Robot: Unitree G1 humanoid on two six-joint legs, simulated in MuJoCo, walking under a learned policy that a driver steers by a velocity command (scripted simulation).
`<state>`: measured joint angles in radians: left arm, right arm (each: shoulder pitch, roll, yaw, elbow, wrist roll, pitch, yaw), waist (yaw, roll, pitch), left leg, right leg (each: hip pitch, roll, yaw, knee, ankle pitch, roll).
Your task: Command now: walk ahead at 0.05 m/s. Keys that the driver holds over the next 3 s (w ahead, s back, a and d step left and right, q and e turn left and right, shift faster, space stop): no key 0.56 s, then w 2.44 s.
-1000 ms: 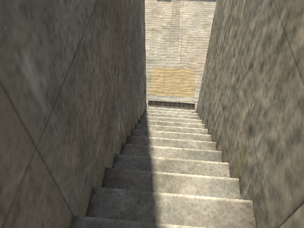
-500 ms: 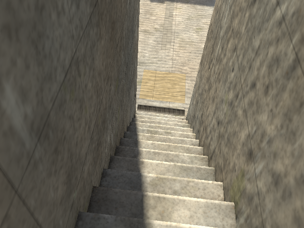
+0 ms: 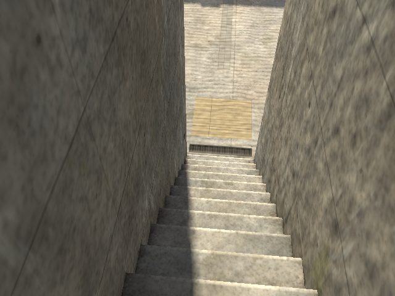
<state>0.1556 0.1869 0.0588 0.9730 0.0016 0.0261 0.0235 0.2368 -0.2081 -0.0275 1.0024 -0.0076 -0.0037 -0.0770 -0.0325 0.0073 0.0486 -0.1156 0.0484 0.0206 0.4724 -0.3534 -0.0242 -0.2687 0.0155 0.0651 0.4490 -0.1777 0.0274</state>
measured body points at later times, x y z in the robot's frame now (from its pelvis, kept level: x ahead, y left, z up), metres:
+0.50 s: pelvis +0.02 -0.02 +0.00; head +0.06 -0.01 +0.44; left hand +0.13 +0.23 -0.14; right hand +0.02 -0.29 -0.15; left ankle -0.06 +0.13 -0.74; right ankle +0.04 -0.14 -0.74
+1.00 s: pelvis +0.10 -0.02 -0.02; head +0.12 +0.00 +0.43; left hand +0.09 +0.24 -0.17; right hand +0.16 -0.31 -0.13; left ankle +0.07 +0.11 -0.68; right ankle +0.04 -0.14 -0.74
